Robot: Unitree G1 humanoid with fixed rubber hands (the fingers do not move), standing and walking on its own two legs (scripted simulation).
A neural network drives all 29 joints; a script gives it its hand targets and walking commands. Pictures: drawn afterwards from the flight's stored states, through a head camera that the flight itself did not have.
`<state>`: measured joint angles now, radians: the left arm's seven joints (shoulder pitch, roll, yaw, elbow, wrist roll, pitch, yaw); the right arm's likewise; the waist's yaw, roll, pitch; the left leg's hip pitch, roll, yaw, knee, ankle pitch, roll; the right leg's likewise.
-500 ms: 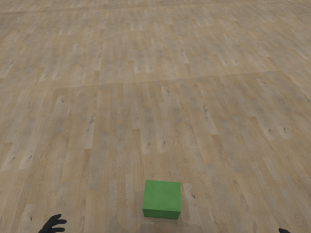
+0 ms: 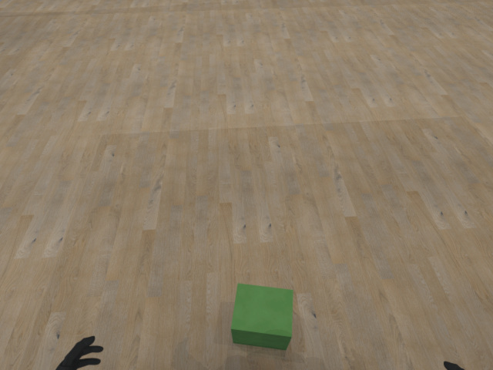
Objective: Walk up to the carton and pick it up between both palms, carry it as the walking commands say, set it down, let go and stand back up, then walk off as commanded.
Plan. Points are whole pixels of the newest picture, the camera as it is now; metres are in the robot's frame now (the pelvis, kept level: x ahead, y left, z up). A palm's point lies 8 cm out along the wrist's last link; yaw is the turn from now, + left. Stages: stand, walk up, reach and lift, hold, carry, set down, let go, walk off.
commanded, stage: walk up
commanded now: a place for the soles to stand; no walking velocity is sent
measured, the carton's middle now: (262, 317) +0.42 -0.01 -0.68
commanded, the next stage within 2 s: reach and lift in 0.14 s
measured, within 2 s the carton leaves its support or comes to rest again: neither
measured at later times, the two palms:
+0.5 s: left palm (103, 334) +0.21 +0.29 -0.10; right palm (444, 369) +0.17 -0.30 -0.11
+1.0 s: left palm (151, 291) +0.31 +0.24 -0.16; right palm (390, 309) +0.29 -0.26 -0.16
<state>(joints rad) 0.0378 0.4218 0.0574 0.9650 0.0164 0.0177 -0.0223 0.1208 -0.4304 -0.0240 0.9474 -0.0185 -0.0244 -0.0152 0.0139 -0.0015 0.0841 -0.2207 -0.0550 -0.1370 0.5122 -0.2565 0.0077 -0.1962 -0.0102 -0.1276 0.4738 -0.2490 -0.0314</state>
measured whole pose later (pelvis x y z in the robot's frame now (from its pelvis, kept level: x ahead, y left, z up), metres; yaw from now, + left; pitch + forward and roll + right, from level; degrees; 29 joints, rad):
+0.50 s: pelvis +0.00 -0.01 -0.02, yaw -7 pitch +4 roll +1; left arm 0.04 0.34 0.21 0.56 0.02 0.16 -0.07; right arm 0.00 -0.31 -0.12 0.56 -0.06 0.20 0.04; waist 0.05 -0.02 0.17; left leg -0.42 -0.01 0.00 0.73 -0.38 0.00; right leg -0.47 0.03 0.00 0.76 -0.35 -0.04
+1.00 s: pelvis -0.05 +0.01 -0.08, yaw -7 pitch +22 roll +1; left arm -0.47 0.29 0.21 0.71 -0.05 0.17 -0.03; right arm -0.54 -0.30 -0.14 0.74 -0.02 0.20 0.01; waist 0.05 -0.02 0.04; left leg -1.03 -0.02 0.00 1.02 -0.38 0.00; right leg -1.06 0.02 0.00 1.01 -0.34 -0.02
